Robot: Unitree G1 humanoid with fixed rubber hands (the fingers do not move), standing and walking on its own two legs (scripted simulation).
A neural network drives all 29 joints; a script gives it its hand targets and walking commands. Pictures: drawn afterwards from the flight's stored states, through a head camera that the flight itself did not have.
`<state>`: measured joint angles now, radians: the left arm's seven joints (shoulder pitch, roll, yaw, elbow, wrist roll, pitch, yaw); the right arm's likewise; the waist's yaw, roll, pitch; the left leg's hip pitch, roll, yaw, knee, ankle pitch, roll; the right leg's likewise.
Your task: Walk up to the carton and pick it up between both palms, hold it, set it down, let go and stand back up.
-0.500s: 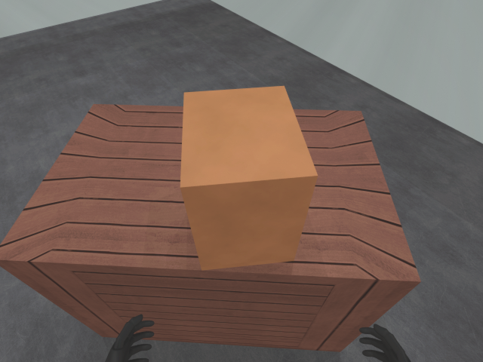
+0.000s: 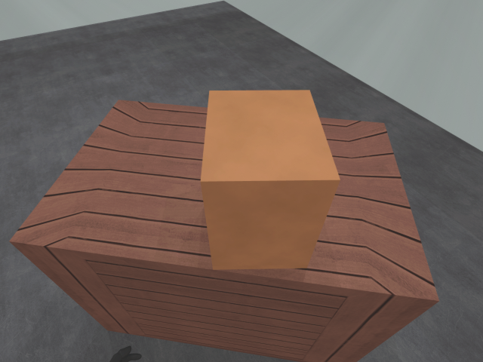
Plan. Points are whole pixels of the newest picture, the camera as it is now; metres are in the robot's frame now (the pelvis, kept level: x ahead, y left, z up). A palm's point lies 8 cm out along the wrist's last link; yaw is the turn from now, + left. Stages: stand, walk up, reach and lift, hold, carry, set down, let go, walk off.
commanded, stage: stand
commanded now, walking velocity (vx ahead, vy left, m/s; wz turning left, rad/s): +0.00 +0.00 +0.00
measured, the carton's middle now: (259, 182) +0.46 -0.01 +0.03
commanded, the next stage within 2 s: none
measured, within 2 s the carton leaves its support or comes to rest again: neither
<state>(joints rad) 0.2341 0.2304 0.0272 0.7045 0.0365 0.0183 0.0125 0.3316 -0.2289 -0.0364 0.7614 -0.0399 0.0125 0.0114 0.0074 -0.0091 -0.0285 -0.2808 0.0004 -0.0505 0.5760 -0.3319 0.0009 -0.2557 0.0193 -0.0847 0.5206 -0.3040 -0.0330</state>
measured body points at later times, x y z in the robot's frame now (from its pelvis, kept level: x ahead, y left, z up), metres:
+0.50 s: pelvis -0.01 -0.01 +0.01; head -0.02 +0.00 +0.46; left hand -0.05 +0.23 -0.15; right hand +0.01 -0.24 -0.14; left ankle -0.02 +0.12 -0.73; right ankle -0.02 -0.10 -0.73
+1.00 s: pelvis -0.02 -0.03 +0.01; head -0.03 -0.02 +0.46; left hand -0.06 +0.19 -0.16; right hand -0.06 -0.23 -0.15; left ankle -0.02 +0.12 -0.73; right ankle -0.02 -0.10 -0.73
